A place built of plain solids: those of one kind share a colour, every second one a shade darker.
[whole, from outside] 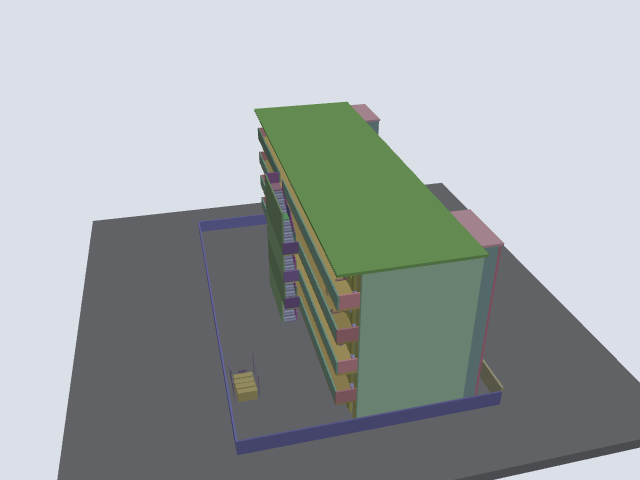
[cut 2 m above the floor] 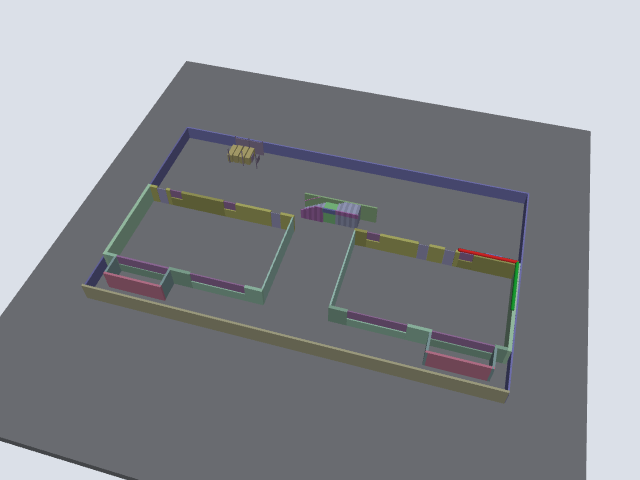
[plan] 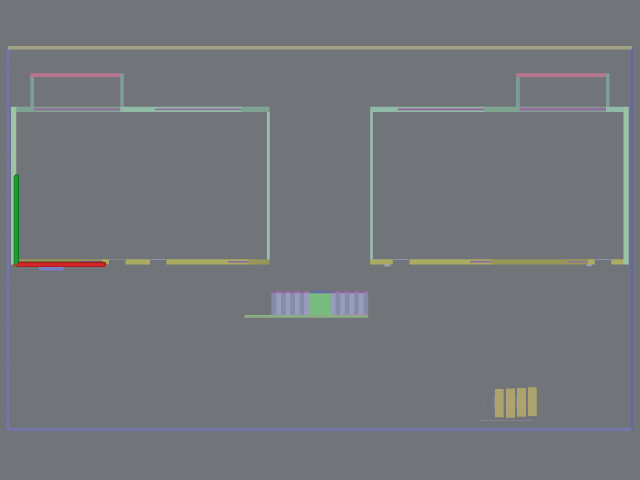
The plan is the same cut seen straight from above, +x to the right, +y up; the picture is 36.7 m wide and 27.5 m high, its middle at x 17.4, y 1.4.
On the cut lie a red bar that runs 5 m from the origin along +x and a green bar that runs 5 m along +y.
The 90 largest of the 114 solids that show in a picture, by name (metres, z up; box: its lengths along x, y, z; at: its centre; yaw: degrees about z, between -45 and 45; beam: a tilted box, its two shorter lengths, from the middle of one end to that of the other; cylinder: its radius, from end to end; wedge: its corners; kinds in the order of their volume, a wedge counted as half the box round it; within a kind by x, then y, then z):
{
 "roof_1": {"box": [35.79, 11.09, 0.25], "at": [17.39, 3.69, 14.96]},
 "gable_1": {"box": [0.3, 9.04, 14.88], "at": [-0.15, 4.52, 7.39]},
 "gable_2": {"box": [0.3, 9.04, 14.88], "at": [34.94, 4.52, 7.39]},
 "deck_1": {"box": [34.79, 1.65, 0.24], "at": [17.39, -0.83, 2.85]},
 "deck_2": {"box": [34.79, 1.65, 0.24], "at": [17.39, -0.83, 5.81]},
 "deck_3": {"box": [34.79, 1.65, 0.24], "at": [17.39, -0.83, 8.78]},
 "deck_4": {"box": [34.79, 1.65, 0.24], "at": [17.39, -0.83, 11.75]},
 "bay_back_1": {"box": [5.36, 0.21, 14.88], "at": [3.48, 10.84, 7.39]},
 "bay_back_2": {"box": [5.36, 0.21, 14.88], "at": [31.31, 10.84, 7.39]},
 "bay_side_1": {"box": [0.21, 1.91, 14.88], "at": [0.91, 9.99, 7.39]},
 "bay_side_2": {"box": [0.21, 1.91, 14.88], "at": [6.05, 9.99, 7.39]},
 "bay_side_3": {"box": [0.21, 1.91, 14.88], "at": [28.74, 9.99, 7.39]},
 "bay_side_4": {"box": [0.21, 1.91, 14.88], "at": [33.88, 9.99, 7.39]},
 "face_1": {"box": [3.71, 0.3, 2.77], "at": [1.85, 0.15, 1.33]},
 "face_2": {"box": [1.2, 0.3, 1.1], "at": [4.31, 0.15, 0.5]},
 "face_3": {"box": [0.4, 0.3, 2.77], "at": [5.11, 0.15, 1.33]},
 "face_4": {"box": [1.4, 0.3, 2.77], "at": [6.96, 0.15, 1.33]},
 "face_5": {"box": [3.51, 0.3, 2.77], "at": [10.36, 0.15, 1.33]},
 "face_6": {"box": [1.2, 0.3, 1.1], "at": [12.72, 0.15, 0.5]},
 "face_7": {"box": [1.2, 0.3, 2.77], "at": [13.92, 0.15, 1.33]},
 "face_8": {"box": [1.3, 0.3, 2.77], "at": [20.92, 0.15, 1.33]},
 "face_9": {"box": [3.51, 0.3, 2.77], "at": [24.28, 0.15, 1.33]},
 "face_10": {"box": [1.2, 0.3, 1.1], "at": [26.63, 0.15, 0.5]},
 "face_11": {"box": [4.31, 0.3, 2.77], "at": [29.38, 0.15, 1.33]},
 "face_12": {"box": [1.2, 0.3, 1.1], "at": [32.14, 0.15, 0.5]},
 "face_13": {"box": [1.2, 0.3, 1.3], "at": [32.14, 0.15, 12.27]},
 "face_14": {"box": [0.4, 0.3, 2.77], "at": [32.94, 0.15, 1.33]},
 "face_15": {"box": [0.4, 0.3, 2.97], "at": [32.94, 0.15, 4.2]},
 "face_16": {"box": [0.4, 0.3, 2.97], "at": [32.94, 0.15, 7.17]},
 "face_17": {"box": [0.4, 0.3, 2.97], "at": [32.94, 0.15, 10.13]},
 "face_18": {"box": [0.4, 0.3, 3.22], "at": [32.94, 0.15, 13.23]},
 "face_19": {"box": [0.7, 0.3, 2.77], "at": [34.44, 0.15, 1.33]},
 "face_20": {"box": [0.7, 0.3, 2.97], "at": [34.44, 0.15, 4.2]},
 "face_21": {"box": [0.7, 0.3, 2.97], "at": [34.44, 0.15, 7.17]},
 "face_22": {"box": [0.7, 0.3, 2.97], "at": [34.44, 0.15, 10.13]},
 "face_23": {"box": [0.7, 0.3, 3.22], "at": [34.44, 0.15, 13.23]},
 "deck_guard_1": {"box": [13.08, 0.15, 1.15], "at": [6.54, -1.58, 3.49]},
 "deck_guard_2": {"box": [13.08, 0.15, 1.15], "at": [6.54, -1.58, 6.46]},
 "deck_guard_3": {"box": [13.08, 0.15, 1.15], "at": [6.54, -1.58, 9.43]},
 "deck_guard_4": {"box": [13.08, 0.15, 1.15], "at": [6.54, -1.58, 12.39]},
 "deck_guard_5": {"box": [20.16, 0.15, 1.15], "at": [24.71, -1.58, 12.39]},
 "deck_guard_6": {"box": [13.08, 0.15, 1.15], "at": [28.25, -1.58, 3.49]},
 "deck_guard_7": {"box": [13.08, 0.15, 1.15], "at": [28.25, -1.58, 6.46]},
 "deck_guard_8": {"box": [13.08, 0.15, 1.15], "at": [28.25, -1.58, 9.43]},
 "site_fence_whole_1": {"box": [0.15, 21.87, 1.45], "at": [-0.48, 1.48, 0.68]},
 "site_fence_whole_2": {"box": [35.75, 0.15, 1.45], "at": [17.39, -9.45, 0.68]},
 "site_fence_whole_3": {"box": [0.15, 21.87, 1.45], "at": [35.27, 1.48, 0.68]},
 "guard_1": {"box": [7.08, 0.15, 3.02], "at": [16.62, -2.97, 1.46]},
 "guard_2": {"box": [8.63, 0.15, 3.02], "at": [17.39, -2.97, 4.43]},
 "guard_3": {"box": [8.63, 0.15, 3.02], "at": [17.39, -2.97, 7.39]},
 "guard_4": {"box": [8.63, 0.15, 4.12], "at": [17.39, -2.97, 10.91]},
 "back_1": {"box": [1.0, 0.3, 2.77], "at": [0.5, 8.89, 1.33]},
 "back_2": {"box": [4.96, 0.3, 1.05], "at": [3.48, 8.89, 0.47]},
 "back_3": {"box": [2.0, 0.3, 2.77], "at": [6.96, 8.89, 1.33]},
 "back_4": {"box": [4.96, 0.3, 1.05], "at": [10.44, 8.89, 0.47]},
 "back_5": {"box": [1.6, 0.3, 2.77], "at": [13.72, 8.89, 1.33]},
 "back_6": {"box": [1.6, 0.3, 2.77], "at": [21.07, 8.89, 1.33]},
 "back_7": {"box": [4.96, 0.3, 1.05], "at": [24.35, 8.89, 0.47]},
 "back_8": {"box": [2.0, 0.3, 2.77], "at": [27.83, 8.89, 1.33]},
 "back_9": {"box": [4.96, 0.3, 1.05], "at": [31.31, 8.89, 0.47]},
 "back_10": {"box": [1.0, 0.3, 2.77], "at": [34.29, 8.89, 1.33]},
 "site_backwall_1": {"box": [35.75, 0.2, 1.85], "at": [17.39, 12.42, 0.88]},
 "piece_1": {"box": [0.27, 1.25, 2.85], "at": [14.76, -2.28, 1.38]},
 "piece_2": {"box": [0.27, 1.25, 2.69], "at": [15.03, -2.28, 1.29]},
 "piece_3": {"box": [0.27, 1.25, 2.52], "at": [15.3, -2.28, 1.21]},
 "piece_4": {"box": [0.27, 1.25, 2.36], "at": [15.56, -2.28, 1.13]},
 "piece_5": {"box": [0.27, 1.25, 2.19], "at": [15.83, -2.28, 1.05]},
 "piece_6": {"box": [0.27, 1.25, 2.03], "at": [16.1, -2.28, 0.96]},
 "piece_7": {"box": [0.27, 1.25, 1.86], "at": [16.37, -2.28, 0.88]},
 "piece_8": {"box": [0.27, 1.25, 1.7], "at": [16.64, -2.28, 0.8]},
 "piece_9": {"box": [0.27, 1.25, 1.37], "at": [18.15, -2.28, 0.63]},
 "piece_10": {"box": [0.27, 1.25, 1.2], "at": [18.42, -2.28, 0.55]},
 "piece_11": {"box": [0.27, 1.25, 1.04], "at": [18.69, -2.28, 0.47]},
 "piece_12": {"box": [0.27, 1.25, 0.87], "at": [18.96, -2.28, 0.39]},
 "pend_side_1": {"box": [0.15, 8.44, 2.77], "at": [14.44, 4.52, 1.33]},
 "pend_side_2": {"box": [0.15, 8.44, 2.77], "at": [20.35, 4.52, 1.33]},
 "bay_roof_1": {"box": [5.56, 2.06, 0.2], "at": [3.48, 10.02, 14.93]},
 "bay_roof_2": {"box": [5.56, 2.06, 0.2], "at": [31.31, 10.02, 14.93]},
 "bike_shelter_bike_1": {"box": [0.5, 1.63, 1.01], "at": [27.68, -7.94, 0.45]},
 "bike_shelter_bike_2": {"box": [0.51, 1.68, 0.99], "at": [28.32, -7.94, 0.44]},
 "bike_shelter_bike_3": {"box": [0.52, 1.64, 1.02], "at": [28.95, -7.9, 0.46]},
 "bike_shelter_bike_4": {"box": [0.5, 1.66, 1.0], "at": [29.57, -7.86, 0.45]},
 "glazing_1": {"box": [4.96, 0.12, 1.1], "at": [3.48, 8.89, 1.55]},
 "glazing_2": {"box": [4.96, 0.1, 1.1], "at": [10.44, 8.89, 1.55]},
 "glazing_3": {"box": [4.96, 0.12, 1.1], "at": [24.35, 8.89, 1.55]},
 "glazing_4": {"box": [4.96, 0.17, 1.1], "at": [31.31, 8.89, 1.55]},
 "floor_1": {"box": [1.25, 1.25, 1.53], "at": [17.39, -2.28, 0.72]},
 "floor_2": {"box": [1.25, 1.25, 0.2], "at": [17.39, -2.28, 10.28]},
 "hung_more_letter_boxes_letters_1": {"box": [1.4, 0.35, 1.72], "at": [2.0, -0.18, 1.23]},
 "head_1": {"box": [1.55, 1.25, 0.25], "at": [13.85, -2.28, 11.74]}
}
